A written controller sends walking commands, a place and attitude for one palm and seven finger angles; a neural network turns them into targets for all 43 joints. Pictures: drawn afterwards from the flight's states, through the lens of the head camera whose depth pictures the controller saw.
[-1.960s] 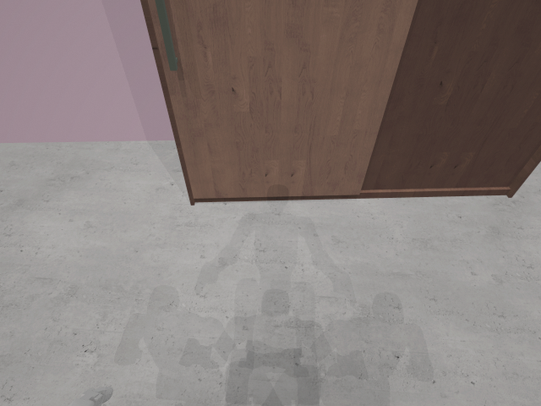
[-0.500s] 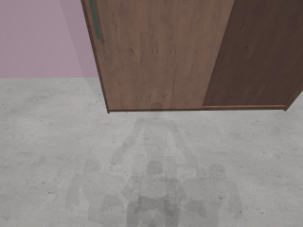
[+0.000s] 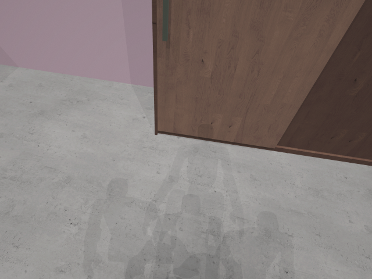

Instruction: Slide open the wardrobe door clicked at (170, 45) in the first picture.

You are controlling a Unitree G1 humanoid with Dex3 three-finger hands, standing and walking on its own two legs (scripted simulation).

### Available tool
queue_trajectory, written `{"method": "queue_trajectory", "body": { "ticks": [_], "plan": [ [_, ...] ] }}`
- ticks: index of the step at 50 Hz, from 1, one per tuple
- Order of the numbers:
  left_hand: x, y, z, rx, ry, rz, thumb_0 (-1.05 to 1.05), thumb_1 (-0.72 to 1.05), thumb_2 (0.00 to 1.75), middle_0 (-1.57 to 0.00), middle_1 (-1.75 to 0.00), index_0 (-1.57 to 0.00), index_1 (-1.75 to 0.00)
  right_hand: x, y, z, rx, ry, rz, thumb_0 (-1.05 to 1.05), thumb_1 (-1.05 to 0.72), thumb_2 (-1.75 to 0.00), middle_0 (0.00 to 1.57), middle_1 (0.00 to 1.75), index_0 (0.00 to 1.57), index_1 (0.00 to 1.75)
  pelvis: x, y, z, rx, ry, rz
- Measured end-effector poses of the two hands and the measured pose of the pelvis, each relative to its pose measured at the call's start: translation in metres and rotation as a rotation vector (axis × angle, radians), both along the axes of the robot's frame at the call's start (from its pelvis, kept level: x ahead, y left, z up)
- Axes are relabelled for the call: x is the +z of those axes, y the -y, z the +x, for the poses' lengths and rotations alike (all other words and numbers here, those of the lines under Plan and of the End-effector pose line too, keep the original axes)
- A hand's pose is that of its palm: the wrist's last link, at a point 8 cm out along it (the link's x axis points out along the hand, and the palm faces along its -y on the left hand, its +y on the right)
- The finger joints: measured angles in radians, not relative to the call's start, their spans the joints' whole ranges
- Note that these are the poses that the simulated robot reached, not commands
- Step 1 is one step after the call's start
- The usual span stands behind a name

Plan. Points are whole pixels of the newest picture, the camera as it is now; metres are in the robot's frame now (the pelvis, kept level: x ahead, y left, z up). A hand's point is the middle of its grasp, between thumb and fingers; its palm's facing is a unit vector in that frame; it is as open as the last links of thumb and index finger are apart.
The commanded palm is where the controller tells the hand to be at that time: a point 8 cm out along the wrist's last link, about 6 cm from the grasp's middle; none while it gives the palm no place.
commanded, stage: walk to a spot facing it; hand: left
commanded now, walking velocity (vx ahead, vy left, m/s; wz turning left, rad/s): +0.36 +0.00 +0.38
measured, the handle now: (166, 0) +1.13 +0.13 +0.15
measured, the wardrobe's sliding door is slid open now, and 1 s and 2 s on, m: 0.00 0.00 0.00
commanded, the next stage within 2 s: turn to face it in 0.80 s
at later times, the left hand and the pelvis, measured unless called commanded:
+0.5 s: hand (131, 213) +0.31 +0.15 -0.15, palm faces +0.17 -0.97 -0.20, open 7.3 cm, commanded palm none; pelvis +0.22 -0.04 -0.01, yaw +11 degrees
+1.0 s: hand (124, 241) +0.25 +0.17 -0.19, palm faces +0.52 -0.84 -0.19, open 7.3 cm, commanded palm none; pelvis +0.36 +0.01 -0.01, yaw +26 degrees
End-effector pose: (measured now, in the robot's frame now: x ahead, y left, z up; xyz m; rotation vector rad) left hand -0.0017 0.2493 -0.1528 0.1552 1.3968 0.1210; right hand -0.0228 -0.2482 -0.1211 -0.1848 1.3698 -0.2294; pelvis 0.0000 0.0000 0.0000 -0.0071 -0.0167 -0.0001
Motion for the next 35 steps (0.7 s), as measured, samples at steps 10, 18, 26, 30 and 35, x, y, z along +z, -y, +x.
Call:
{"method": "queue_trajectory", "body": {
  "ticks": [10, 18, 26, 30, 35],
  "plan": [
    [0.028, 0.002, 0.096, 0.062, 0.136, -0.004, 0.01, 0.91, 0.89, -0.20, -0.30, -0.20, -0.30, 0.009, -0.040, 0.040, 0.009, -0.097, 0.085, 0.01, -0.91, -0.90, 0.20, 0.30, 0.20, 0.30, 0.020, -0.006, 0.068, 0.080, -0.028, 0.012],
    [0.031, 0.027, 0.213, 0.054, 0.234, 0.001, 0.01, 0.91, 0.90, -0.20, -0.30, -0.20, -0.30, -0.007, -0.025, 0.111, 0.012, -0.118, 0.109, 0.01, -0.90, -0.90, 0.20, 0.30, 0.20, 0.30, 0.011, 0.013, 0.144, 0.116, -0.030, 0.031],
    [0.033, 0.050, 0.295, 0.134, 0.363, 0.052, 0.00, 0.91, 0.89, -0.21, -0.30, -0.20, -0.30, -0.030, 0.026, 0.233, 0.131, -0.130, 0.096, 0.01, -0.91, -0.90, 0.20, 0.30, 0.20, 0.30, -0.004, 0.043, 0.225, 0.211, 0.001, 0.019],
    [0.038, 0.056, 0.279, 0.228, 0.286, 0.071, 0.00, 0.91, 0.89, -0.21, -0.30, -0.20, -0.30, -0.015, 0.039, 0.332, 0.225, -0.006, 0.066, 0.01, -0.91, -0.90, 0.20, 0.30, 0.20, 0.30, 0.009, 0.047, 0.258, 0.259, 0.008, 0.021],
    [0.037, 0.059, 0.247, 0.325, 0.142, 0.085, 0.00, 0.93, 0.89, -0.21, -0.30, -0.20, -0.30, 0.003, 0.028, 0.449, 0.334, 0.147, 0.050, 0.01, -0.91, -0.90, 0.19, 0.30, 0.19, 0.30, 0.015, 0.045, 0.293, 0.316, 0.004, 0.013]
  ]
}}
